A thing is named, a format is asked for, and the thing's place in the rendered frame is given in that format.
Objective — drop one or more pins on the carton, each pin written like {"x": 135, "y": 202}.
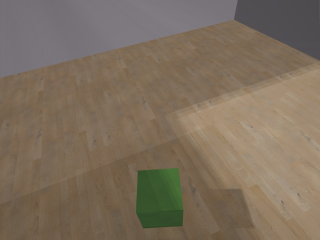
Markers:
{"x": 159, "y": 198}

